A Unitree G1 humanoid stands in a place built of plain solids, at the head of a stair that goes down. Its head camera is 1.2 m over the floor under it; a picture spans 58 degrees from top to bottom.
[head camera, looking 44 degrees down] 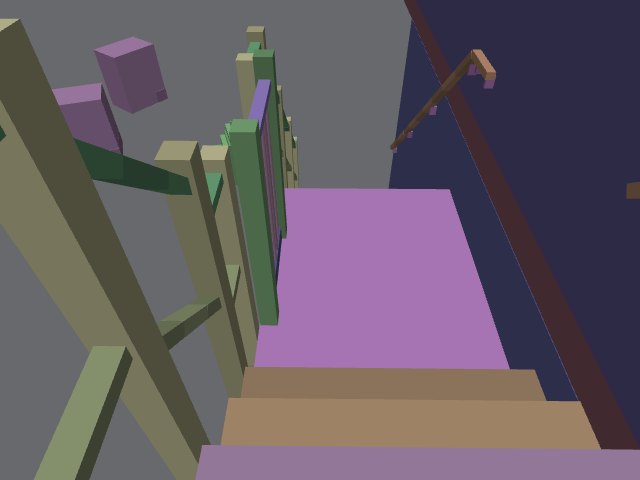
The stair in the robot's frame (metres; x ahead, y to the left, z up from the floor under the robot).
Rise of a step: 0.21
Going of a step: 0.24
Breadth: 1.20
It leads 1 degrees to the right of straight ahead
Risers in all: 3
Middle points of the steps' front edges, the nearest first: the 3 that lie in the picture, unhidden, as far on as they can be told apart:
0.45 -0.28 0.00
0.68 -0.29 -0.21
0.92 -0.29 -0.43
